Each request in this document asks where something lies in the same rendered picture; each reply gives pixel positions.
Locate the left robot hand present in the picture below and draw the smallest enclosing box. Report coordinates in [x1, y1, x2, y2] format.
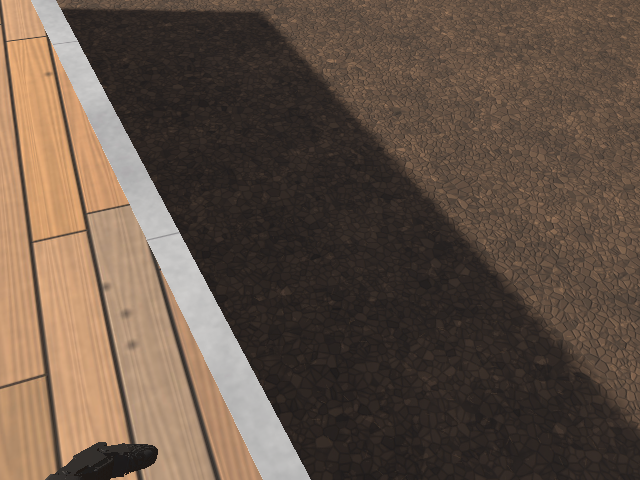
[45, 442, 158, 480]

